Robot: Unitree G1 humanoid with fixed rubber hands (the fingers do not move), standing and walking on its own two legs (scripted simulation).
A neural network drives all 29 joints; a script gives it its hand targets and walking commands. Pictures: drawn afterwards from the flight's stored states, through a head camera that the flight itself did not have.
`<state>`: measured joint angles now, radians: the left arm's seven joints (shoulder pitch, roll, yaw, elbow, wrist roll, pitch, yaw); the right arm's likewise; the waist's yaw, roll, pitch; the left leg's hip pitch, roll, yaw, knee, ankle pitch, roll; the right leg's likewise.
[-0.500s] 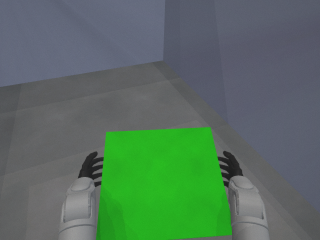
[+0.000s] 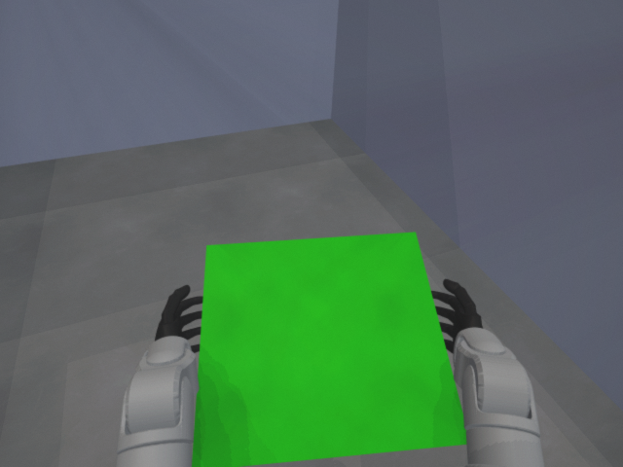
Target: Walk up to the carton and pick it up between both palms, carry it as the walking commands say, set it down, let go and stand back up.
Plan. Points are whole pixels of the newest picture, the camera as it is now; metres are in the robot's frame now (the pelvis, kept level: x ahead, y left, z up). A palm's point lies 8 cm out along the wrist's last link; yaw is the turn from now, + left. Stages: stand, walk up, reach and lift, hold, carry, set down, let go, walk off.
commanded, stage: carry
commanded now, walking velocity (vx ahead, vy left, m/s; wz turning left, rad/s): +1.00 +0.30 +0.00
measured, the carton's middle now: (319, 351) +0.32 -0.01 -0.01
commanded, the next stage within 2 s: none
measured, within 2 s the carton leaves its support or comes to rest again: neither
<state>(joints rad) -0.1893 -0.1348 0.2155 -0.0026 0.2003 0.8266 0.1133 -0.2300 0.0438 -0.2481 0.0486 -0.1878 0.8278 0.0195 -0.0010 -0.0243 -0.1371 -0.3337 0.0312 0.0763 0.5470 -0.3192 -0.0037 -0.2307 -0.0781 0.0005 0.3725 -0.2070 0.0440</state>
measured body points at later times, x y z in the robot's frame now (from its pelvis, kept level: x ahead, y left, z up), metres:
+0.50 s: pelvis +0.24 +0.08 -0.01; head +0.24 +0.09 +0.44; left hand +0.51 +0.27 +0.06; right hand +0.52 -0.10 +0.07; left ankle +0.32 +0.20 -0.73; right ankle +0.12 -0.06 -0.75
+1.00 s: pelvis +0.42 +0.13 +0.00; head +0.41 +0.13 +0.45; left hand +0.71 +0.30 +0.08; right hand +0.69 -0.07 +0.08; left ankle +0.36 +0.20 -0.73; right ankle +0.34 +0.02 -0.74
